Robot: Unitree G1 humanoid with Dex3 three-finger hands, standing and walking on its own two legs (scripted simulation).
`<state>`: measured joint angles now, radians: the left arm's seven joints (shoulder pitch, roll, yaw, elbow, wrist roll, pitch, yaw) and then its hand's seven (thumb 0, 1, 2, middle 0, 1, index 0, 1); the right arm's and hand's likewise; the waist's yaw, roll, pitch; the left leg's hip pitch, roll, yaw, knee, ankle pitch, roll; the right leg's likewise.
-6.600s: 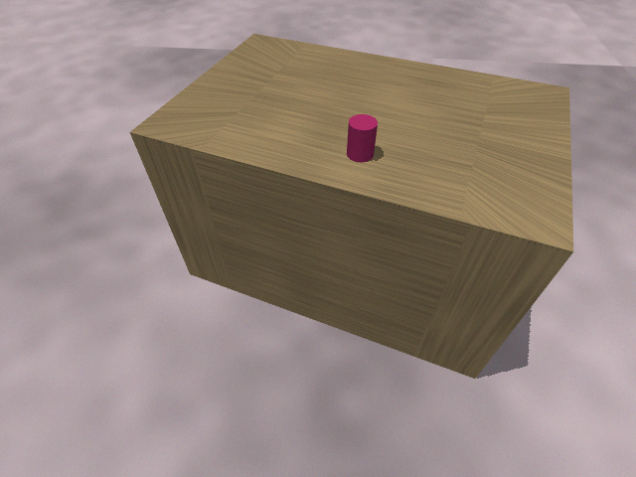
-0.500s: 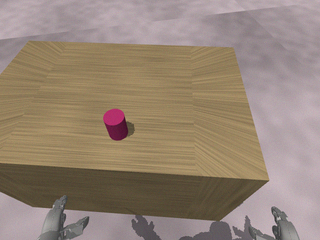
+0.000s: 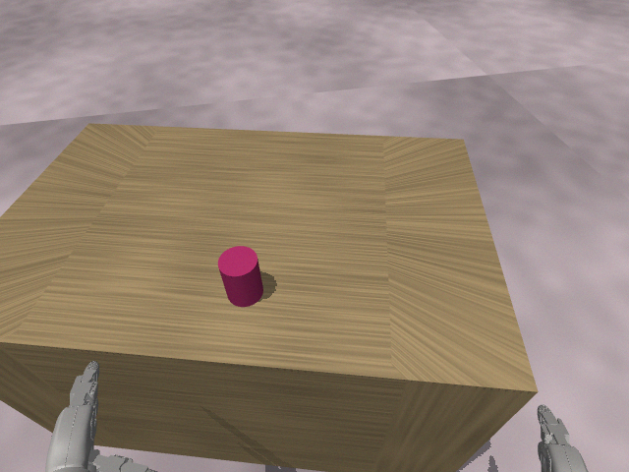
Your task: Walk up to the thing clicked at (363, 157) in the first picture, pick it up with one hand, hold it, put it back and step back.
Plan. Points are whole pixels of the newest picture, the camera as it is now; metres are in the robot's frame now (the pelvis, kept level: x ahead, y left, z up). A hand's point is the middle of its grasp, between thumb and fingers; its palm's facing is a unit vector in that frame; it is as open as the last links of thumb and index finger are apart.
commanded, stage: rise first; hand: left
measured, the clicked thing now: (241, 277) +0.46 +0.18 -0.08
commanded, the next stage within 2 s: go down in 0.74 s
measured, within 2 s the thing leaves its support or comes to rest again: neither
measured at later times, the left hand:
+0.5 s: hand (104, 437) +0.16 +0.26 +0.01, palm faces +0.30 -0.88 -0.37, open 17.6 cm
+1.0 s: hand (97, 429) +0.16 +0.26 +0.03, palm faces +0.32 -0.88 -0.34, open 17.6 cm
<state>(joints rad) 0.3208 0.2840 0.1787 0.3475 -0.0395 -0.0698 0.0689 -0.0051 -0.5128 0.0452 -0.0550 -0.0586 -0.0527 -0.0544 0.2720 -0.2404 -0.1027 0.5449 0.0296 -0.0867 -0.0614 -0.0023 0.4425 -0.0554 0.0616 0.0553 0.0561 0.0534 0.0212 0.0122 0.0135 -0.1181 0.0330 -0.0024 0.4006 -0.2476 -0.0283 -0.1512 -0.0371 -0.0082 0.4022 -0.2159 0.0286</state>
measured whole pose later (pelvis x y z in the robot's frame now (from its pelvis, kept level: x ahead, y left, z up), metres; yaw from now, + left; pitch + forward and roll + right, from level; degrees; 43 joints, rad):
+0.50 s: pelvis -0.01 -0.01 +0.00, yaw +1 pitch -4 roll +0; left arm 0.41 0.29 0.22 0.13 -0.04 -0.14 0.05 -0.01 -0.57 0.04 -0.05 -0.05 -0.05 -0.05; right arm 0.24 -0.24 -0.13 0.64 0.01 -0.11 -0.05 -0.01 0.50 -0.05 0.06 0.05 0.05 0.05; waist 0.03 0.04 0.05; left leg -0.09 0.04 -0.01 0.38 -0.22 -0.03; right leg -0.12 -0.03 -0.02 0.39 -0.20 0.02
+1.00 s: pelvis -0.02 +0.00 +0.00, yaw +1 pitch -3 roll +0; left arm 0.41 0.27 0.26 0.07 -0.04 -0.21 0.01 -0.01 -0.60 0.05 -0.07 -0.09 -0.06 -0.09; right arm 0.22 -0.24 -0.14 0.67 0.00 -0.12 -0.04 -0.01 0.49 -0.05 0.06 0.06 0.05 0.05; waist 0.04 0.03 0.04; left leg -0.15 0.03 -0.02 0.44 -0.24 -0.03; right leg -0.17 -0.04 -0.03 0.43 -0.21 0.03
